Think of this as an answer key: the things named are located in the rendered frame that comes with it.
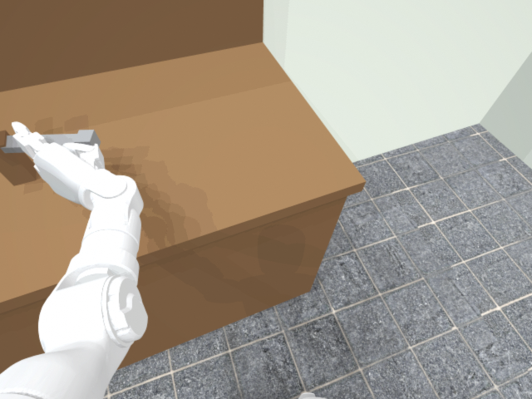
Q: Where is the counter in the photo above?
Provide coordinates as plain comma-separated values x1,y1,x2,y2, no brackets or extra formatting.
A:
0,0,366,374

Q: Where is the tap lever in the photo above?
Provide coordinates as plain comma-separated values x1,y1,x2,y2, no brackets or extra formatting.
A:
1,130,101,153

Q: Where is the robot left upper arm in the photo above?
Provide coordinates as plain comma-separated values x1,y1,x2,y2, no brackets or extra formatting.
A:
0,274,148,399

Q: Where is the left robot hand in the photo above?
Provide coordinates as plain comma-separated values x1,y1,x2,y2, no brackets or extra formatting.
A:
12,122,105,204

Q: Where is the left robot forearm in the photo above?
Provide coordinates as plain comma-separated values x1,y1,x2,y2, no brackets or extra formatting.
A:
38,169,144,352

